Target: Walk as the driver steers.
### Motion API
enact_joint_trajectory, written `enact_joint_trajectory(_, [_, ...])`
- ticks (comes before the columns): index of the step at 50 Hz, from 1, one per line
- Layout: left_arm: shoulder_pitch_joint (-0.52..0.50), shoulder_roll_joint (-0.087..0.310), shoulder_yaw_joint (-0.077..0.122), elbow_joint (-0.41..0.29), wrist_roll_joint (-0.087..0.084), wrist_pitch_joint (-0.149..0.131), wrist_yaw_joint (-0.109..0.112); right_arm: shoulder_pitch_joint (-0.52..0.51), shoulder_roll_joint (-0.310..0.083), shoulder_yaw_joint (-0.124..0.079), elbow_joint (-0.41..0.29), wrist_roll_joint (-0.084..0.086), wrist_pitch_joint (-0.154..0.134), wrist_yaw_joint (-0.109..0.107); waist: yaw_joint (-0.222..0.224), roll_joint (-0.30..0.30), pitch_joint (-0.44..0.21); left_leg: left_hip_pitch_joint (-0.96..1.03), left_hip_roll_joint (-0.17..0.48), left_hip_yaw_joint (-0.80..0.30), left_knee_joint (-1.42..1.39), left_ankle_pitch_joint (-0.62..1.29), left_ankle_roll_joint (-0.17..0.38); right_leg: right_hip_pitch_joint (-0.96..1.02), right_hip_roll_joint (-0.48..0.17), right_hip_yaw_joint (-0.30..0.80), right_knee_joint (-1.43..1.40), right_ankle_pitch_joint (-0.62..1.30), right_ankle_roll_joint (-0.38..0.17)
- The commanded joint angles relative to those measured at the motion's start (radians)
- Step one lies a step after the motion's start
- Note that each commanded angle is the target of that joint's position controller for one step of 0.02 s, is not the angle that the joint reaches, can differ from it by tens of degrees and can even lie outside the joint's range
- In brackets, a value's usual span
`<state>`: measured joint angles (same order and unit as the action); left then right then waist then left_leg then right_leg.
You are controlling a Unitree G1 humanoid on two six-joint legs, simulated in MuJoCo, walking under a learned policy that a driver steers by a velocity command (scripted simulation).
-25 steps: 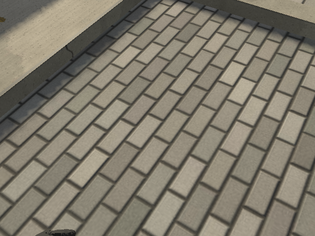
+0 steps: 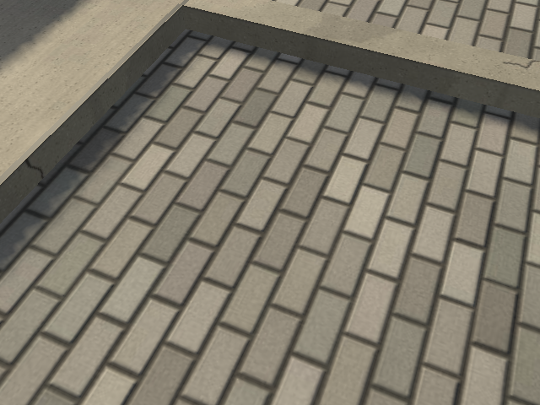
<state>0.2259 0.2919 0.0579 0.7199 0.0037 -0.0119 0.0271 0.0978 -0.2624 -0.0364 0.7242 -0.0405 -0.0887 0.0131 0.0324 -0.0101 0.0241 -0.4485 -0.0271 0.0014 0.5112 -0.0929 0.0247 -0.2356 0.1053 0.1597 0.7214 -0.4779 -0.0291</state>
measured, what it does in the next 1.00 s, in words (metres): steps on the spot: right foot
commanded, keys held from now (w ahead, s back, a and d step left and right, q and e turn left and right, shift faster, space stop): no key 1.00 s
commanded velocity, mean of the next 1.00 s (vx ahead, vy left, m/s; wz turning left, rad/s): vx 0.02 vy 0.00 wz -0.04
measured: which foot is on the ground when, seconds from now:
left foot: down 0.00-1.00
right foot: up 0.00-0.20, down 0.22-1.00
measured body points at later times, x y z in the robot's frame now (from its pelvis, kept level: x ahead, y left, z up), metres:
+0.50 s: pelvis +0.06 -0.02 +0.01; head +0.06 -0.02 +0.46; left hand +0.14 +0.24 -0.12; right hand +0.18 -0.27 -0.12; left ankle +0.11 +0.11 -0.72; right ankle +0.02 -0.15 -0.72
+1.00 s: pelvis +0.07 -0.02 +0.01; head +0.08 -0.03 +0.46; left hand +0.11 +0.23 -0.14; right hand +0.15 -0.28 -0.14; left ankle +0.11 +0.11 -0.72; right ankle +0.02 -0.15 -0.72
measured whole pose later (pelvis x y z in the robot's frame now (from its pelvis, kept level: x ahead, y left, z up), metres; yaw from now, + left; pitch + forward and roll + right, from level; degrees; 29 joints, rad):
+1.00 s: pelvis +0.07 -0.02 +0.01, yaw +0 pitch -2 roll +0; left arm 0.27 0.21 0.03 0.99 0.01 -0.01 0.03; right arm 0.13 -0.23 -0.04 1.05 0.00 0.02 -0.04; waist -0.01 0.01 0.04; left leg -0.27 0.01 -0.03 0.52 -0.22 -0.02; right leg -0.12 0.01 0.03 0.51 -0.36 0.00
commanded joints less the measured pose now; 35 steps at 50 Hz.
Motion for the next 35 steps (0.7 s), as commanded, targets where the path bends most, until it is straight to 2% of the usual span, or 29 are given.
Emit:
enact_joint_trajectory(1, [0.119, 0.137, 0.024, -0.037, -0.009, 0.014, -0.001, 0.096, -0.082, -0.015, -0.038, 0.023, 0.007, 0.002, -0.029, 0.161, -0.266, 0.458, 0.403, -0.494, -0.106, 0.496, 0.288, -0.227, -0.073, 0.028, 0.332, -0.23, 0.077])
enact_joint_trajectory(2, [0.071, 0.131, 0.027, -0.035, -0.013, 0.038, 0.005, 0.069, -0.091, -0.015, -0.038, 0.027, 0.019, 0.004, -0.03, 0.116, -0.213, 0.401, 0.361, -0.456, -0.135, 0.285, 0.246, -0.249, -0.09, 0.008, 0.367, -0.189, 0.094])
enact_joint_trajectory(3, [0.055, 0.123, 0.029, -0.033, -0.01, 0.058, 0.007, 0.023, -0.1, -0.014, -0.043, 0.027, 0.028, 0.005, -0.021, 0.106, -0.151, 0.315, 0.329, -0.405, -0.174, 0.126, 0.216, -0.245, -0.11, -0.008, 0.337, -0.144, 0.103])
enact_joint_trajectory(5, [0.059, 0.079, 0.019, -0.018, -0.009, 0.074, 0.008, -0.053, -0.114, -0.018, -0.048, 0.018, 0.046, 0.003, 0.006, 0.151, -0.089, 0.166, 0.243, -0.294, -0.23, -0.056, 0.158, -0.141, -0.13, -0.057, 0.162, -0.068, 0.108])
enact_joint_trajectory(7, [0.065, 0.043, 0.009, 0.005, -0.004, 0.064, 0.006, -0.046, -0.112, -0.02, -0.037, 0.017, 0.059, -0.003, -0.008, 0.178, -0.101, 0.143, 0.197, -0.216, -0.223, -0.063, 0.148, -0.044, -0.117, -0.104, 0.014, 0.024, 0.1])
enact_joint_trajectory(9, [0.086, 0.039, 0.012, 0.032, -0.002, 0.055, 0.002, -0.034, -0.108, -0.018, -0.024, 0.029, 0.064, -0.01, 0.001, 0.162, -0.131, 0.151, 0.188, -0.19, -0.196, -0.12, 0.143, 0.044, -0.107, -0.132, -0.147, 0.196, 0.08])
enact_joint_trajectory(10, [0.088, 0.037, 0.012, 0.04, 0.003, 0.053, -0.001, -0.024, -0.098, -0.013, -0.017, 0.034, 0.065, -0.011, 0.003, 0.153, -0.13, 0.135, 0.179, -0.182, -0.191, -0.187, 0.123, 0.086, -0.101, -0.143, -0.222, 0.258, 0.064])
enact_joint_trajectory(11, [0.065, 0.049, 0.011, 0.031, 0.016, 0.051, -0.001, 0.001, -0.08, -0.006, -0.005, 0.034, 0.062, -0.011, -0.005, 0.128, -0.121, 0.106, 0.164, -0.175, -0.189, -0.274, 0.081, 0.115, -0.127, -0.112, -0.255, 0.303, 0.044])
enact_joint_trajectory(12, [0.038, 0.082, 0.014, 0.012, 0.025, 0.049, 0.002, 0.01, -0.072, -0.001, 0.002, 0.025, 0.058, -0.008, -0.021, 0.08, -0.095, 0.075, 0.139, -0.152, -0.16, -0.343, 0.038, 0.107, -0.192, -0.043, -0.28, 0.305, 0.014])
enact_joint_trajectory(13, [0.026, 0.124, 0.026, 0.031, 0.015, 0.047, 0.003, 0.022, -0.076, -0.006, -0.004, 0.02, 0.056, -0.004, -0.064, -0.035, -0.051, 0.112, 0.074, -0.074, -0.145, -0.33, 0.003, -0.017, -0.186, -0.033, -0.269, 0.135, -0.022])
enact_joint_trajectory(14, [0.013, 0.079, 0.018, 0.029, 0.013, 0.037, 0.0, -0.012, -0.082, -0.006, 0.0, 0.014, 0.054, -0.006, -0.042, -0.039, -0.031, 0.18, 0.062, -0.056, -0.096, -0.265, -0.015, -0.094, -0.174, -0.036, -0.302, 0.041, -0.024])
enact_joint_trajectory(15, [0.008, 0.056, 0.01, 0.035, 0.019, 0.027, 0.0, -0.015, -0.073, -0.007, 0.002, 0.019, 0.053, -0.007, -0.047, -0.049, -0.026, 0.213, 0.062, -0.051, -0.072, -0.213, -0.011, -0.122, -0.174, -0.034, -0.32, 0.039, -0.01])
enact_joint_trajectory(16, [0.002, 0.058, 0.009, 0.038, 0.02, 0.017, 0.001, -0.006, -0.065, -0.006, 0.013, 0.024, 0.054, -0.012, -0.052, -0.053, -0.021, 0.227, 0.066, -0.053, -0.056, -0.172, -0.001, -0.126, -0.17, -0.038, -0.321, 0.083, 0.004])
enact_joint_trajectory(18, [0.017, 0.054, 0.007, 0.048, 0.013, -0.001, 0.001, 0.016, -0.064, -0.007, 0.031, 0.027, 0.056, -0.016, -0.051, -0.051, -0.027, 0.23, 0.062, -0.048, -0.035, -0.086, 0.009, -0.098, -0.167, -0.045, -0.301, 0.18, 0.016])
enact_joint_trajectory(20, [0.042, 0.056, 0.007, 0.061, 0.007, -0.007, 0.003, 0.021, -0.063, -0.008, 0.045, 0.029, 0.057, -0.017, -0.044, -0.035, -0.037, 0.24, 0.062, -0.045, -0.022, -0.017, 0.009, -0.077, -0.162, -0.051, -0.284, 0.239, 0.017])
enact_joint_trajectory(28, [0.07, 0.044, 0.002, 0.102, 0.002, -0.005, 0.007, 0.023, -0.07, -0.017, 0.115, 0.037, 0.072, -0.026, -0.035, 0.003, -0.041, 0.269, 0.065, -0.047, -0.004, 0.096, 0.0, -0.037, -0.147, -0.071, -0.267, 0.348, 0.015])
enact_joint_trajectory(35, [0.069, 0.031, -0.002, 0.147, 0.001, -0.007, 0.007, 0.019, -0.076, -0.022, 0.181, 0.04, 0.086, -0.039, -0.037, 0.006, -0.036, 0.289, 0.066, -0.048, -0.007, 0.114, -0.005, -0.016, -0.138, -0.086, -0.279, 0.386, 0.015])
